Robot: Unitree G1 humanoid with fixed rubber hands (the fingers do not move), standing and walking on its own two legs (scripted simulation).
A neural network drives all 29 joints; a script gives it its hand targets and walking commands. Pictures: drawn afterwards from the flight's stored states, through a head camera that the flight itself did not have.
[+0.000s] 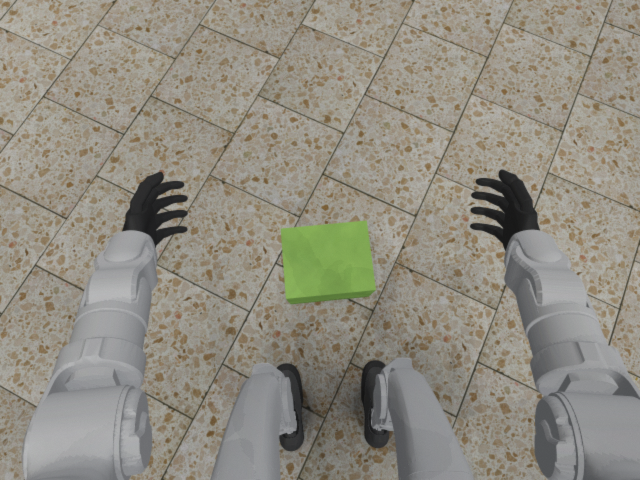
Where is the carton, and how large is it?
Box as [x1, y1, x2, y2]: [281, 221, 375, 303]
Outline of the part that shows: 366,221 281,228 286,299 290,303 368,296 375,289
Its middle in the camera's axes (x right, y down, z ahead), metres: +0.01 +0.06 +1.01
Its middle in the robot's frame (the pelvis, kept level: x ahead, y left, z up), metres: +0.46 -0.01 -0.61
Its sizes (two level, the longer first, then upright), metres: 0.214 0.173 0.149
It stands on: the floor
